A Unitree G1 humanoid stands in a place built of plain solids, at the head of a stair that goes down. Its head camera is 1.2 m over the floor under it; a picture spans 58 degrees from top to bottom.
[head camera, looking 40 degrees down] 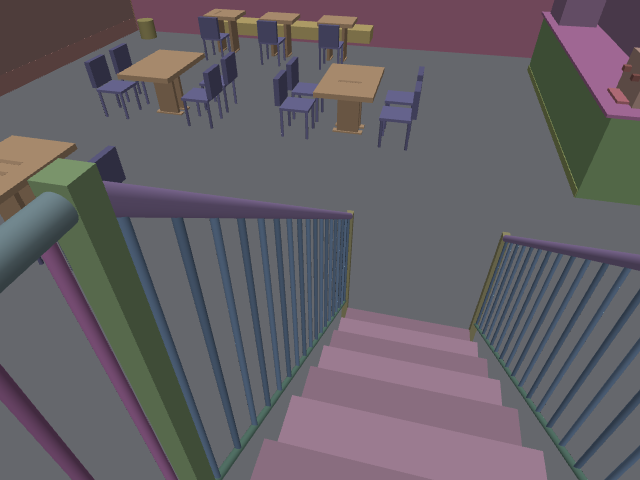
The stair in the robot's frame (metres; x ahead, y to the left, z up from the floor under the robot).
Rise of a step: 0.22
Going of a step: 0.29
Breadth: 0.97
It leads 14 degrees to the right of straight ahead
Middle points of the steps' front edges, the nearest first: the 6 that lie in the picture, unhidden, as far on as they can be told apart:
0.84 -0.36 -0.43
1.12 -0.42 -0.64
1.40 -0.49 -0.86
1.69 -0.56 -1.07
1.97 -0.63 -1.29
2.25 -0.70 -1.50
